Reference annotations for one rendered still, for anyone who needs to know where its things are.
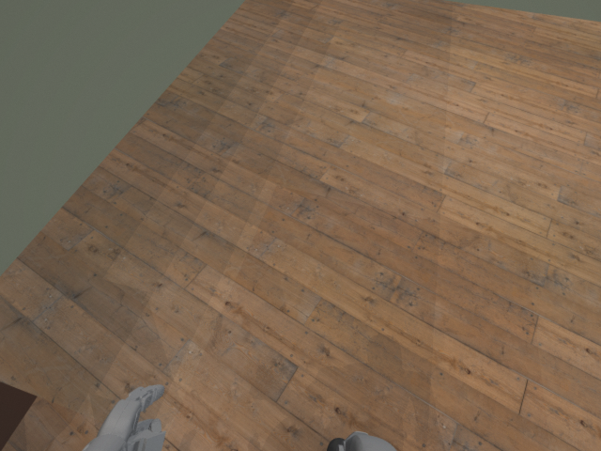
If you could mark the left robot hand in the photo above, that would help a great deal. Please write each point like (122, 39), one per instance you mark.
(122, 420)

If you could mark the cupboard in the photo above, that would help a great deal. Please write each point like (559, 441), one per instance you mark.
(14, 404)

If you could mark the robot right shin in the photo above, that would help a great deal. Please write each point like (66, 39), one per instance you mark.
(355, 433)

